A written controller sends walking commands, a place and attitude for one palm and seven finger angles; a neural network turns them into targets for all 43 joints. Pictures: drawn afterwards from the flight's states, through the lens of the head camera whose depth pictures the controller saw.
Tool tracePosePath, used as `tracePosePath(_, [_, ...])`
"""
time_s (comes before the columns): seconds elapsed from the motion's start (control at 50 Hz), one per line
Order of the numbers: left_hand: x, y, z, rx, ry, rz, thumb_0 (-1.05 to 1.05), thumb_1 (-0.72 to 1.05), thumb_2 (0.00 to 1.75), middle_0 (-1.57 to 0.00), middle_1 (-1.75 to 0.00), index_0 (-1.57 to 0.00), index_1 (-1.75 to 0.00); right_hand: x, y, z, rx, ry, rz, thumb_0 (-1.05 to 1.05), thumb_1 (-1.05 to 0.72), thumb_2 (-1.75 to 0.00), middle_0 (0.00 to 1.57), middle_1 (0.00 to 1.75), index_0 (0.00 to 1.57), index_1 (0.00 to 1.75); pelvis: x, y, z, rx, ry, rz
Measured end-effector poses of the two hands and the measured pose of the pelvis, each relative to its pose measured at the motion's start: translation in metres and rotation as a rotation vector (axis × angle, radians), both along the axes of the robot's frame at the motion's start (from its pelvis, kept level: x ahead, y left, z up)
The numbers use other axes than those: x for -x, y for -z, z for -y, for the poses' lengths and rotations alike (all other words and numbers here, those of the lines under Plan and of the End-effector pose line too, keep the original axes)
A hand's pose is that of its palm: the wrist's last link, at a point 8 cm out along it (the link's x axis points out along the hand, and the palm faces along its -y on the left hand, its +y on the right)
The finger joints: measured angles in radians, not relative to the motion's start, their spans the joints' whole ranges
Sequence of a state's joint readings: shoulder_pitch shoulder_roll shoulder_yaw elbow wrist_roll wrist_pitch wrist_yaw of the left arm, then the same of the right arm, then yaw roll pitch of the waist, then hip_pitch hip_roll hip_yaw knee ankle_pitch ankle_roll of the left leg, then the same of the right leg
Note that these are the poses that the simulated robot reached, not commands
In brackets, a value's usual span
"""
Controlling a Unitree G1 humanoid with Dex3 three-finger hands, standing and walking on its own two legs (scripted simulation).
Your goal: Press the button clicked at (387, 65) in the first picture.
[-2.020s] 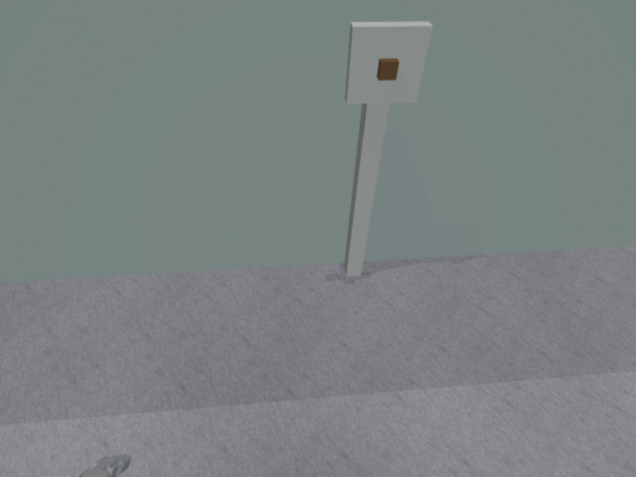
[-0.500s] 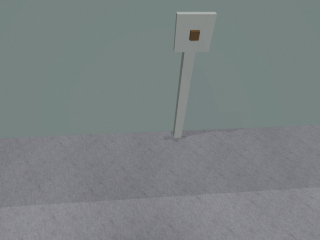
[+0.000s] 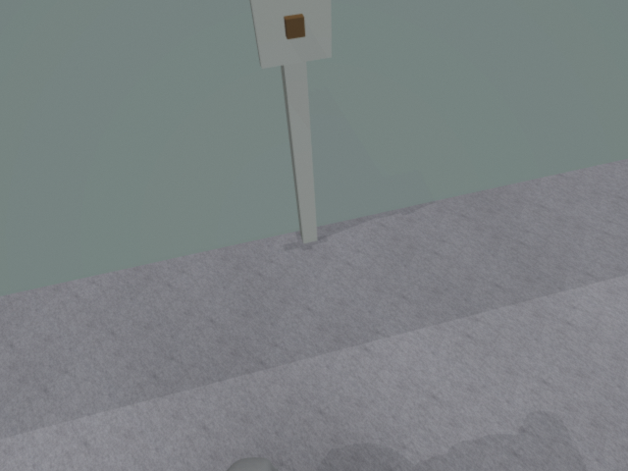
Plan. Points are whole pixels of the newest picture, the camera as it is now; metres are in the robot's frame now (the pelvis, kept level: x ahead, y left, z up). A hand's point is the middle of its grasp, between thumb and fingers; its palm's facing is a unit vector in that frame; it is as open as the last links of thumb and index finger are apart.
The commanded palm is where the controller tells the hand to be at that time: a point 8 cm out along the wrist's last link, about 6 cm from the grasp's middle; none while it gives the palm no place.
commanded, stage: walk to a spot facing it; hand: left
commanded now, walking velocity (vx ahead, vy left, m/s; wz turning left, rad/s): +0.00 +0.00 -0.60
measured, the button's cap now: (294, 26) +0.99 +0.13 +0.10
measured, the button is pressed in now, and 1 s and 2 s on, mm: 0 0 0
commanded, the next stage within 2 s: none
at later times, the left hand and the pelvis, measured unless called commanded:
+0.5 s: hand out of the picture +0.08 +0.25 -0.16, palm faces -0.17 -0.96 -0.22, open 7.4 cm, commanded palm none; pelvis -0.02 +0.06 +0.01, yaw -16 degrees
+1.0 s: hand (230, 439) +0.18 +0.15 -0.14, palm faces -0.60 -0.79 -0.15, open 7.4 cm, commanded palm none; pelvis -0.01 +0.06 +0.02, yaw -36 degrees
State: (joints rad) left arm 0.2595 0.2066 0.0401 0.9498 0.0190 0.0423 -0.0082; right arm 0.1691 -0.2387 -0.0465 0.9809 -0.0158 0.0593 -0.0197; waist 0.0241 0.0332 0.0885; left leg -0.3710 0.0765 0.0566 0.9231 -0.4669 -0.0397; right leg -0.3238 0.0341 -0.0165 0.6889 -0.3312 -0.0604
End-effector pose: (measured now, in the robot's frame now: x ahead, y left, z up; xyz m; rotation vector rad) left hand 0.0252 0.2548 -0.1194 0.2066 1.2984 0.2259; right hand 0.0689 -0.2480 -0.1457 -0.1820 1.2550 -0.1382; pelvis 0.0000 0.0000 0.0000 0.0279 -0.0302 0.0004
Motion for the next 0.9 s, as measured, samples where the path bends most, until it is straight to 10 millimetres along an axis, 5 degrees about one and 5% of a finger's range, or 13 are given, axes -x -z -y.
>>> tracePosePath(0.22, [-0.005,-0.014,0.017,0.038,0.073,-0.022,0.0,0.91,0.9,-0.2,-0.3,-0.2,-0.3,0.018,-0.031,0.023,0.051,0.103,0.041,0.0,-0.9,-0.9,0.2,0.3,0.2,0.3,0.009,-0.021,0.002,-0.006,0.11,-0.045])
tracePosePath(0.34, [-0.023,-0.01,0.0,0.041,0.133,0.005,0.0,0.91,0.9,-0.2,-0.3,-0.2,-0.3,0.024,-0.041,0.015,0.086,0.151,0.082,0.0,-0.9,-0.9,0.2,0.3,0.2,0.3,0.014,-0.02,-0.015,0.007,0.175,-0.056])
tracePosePath(0.48, [-0.048,0.005,-0.039,0.054,0.219,0.027,0.0,0.91,0.9,-0.2,-0.3,-0.2,-0.3,0.037,-0.053,-0.022,0.12,0.214,0.159,0.0,-0.9,-0.9,0.2,0.3,0.2,0.3,0.022,-0.014,-0.051,0.027,0.262,-0.067])
tracePosePath(0.6, [-0.08,0.007,-0.064,0.071,0.312,0.048,0.01,0.91,0.9,-0.2,-0.3,-0.2,-0.3,0.086,-0.065,-0.06,0.142,0.298,0.131,0.0,-0.9,-0.9,0.2,0.3,0.2,0.3,0.027,-0.019,-0.077,0.048,0.338,-0.039])
tracePosePath(0.72, [-0.098,0.003,-0.069,0.085,0.398,0.04,0.0,0.91,0.9,-0.19,-0.3,-0.2,-0.3,0.134,-0.065,-0.087,0.135,0.405,0.076,0.0,-0.9,-0.9,0.21,0.3,0.21,0.3,0.026,-0.024,-0.089,0.063,0.432,-0.034])
tracePosePath(0.8, [-0.11,0.003,-0.054,0.1,0.474,0.006,0.01,0.91,0.9,-0.19,-0.3,-0.2,-0.3,0.171,-0.061,-0.104,0.114,0.504,0.037,0.0,-0.9,-0.9,0.21,0.3,0.21,0.3,0.022,-0.025,-0.09,0.061,0.49,-0.039])
tracePosePath(0.9, [-0.139,0.0,-0.011,0.128,0.587,0.005,0.01,0.91,0.9,-0.19,-0.3,-0.19,-0.3,0.229,-0.054,-0.126,0.072,0.639,-0.077,0.0,-0.9,-0.9,0.21,0.3,0.2,0.3,0.017,-0.026,-0.079,0.05,0.561,-0.048])
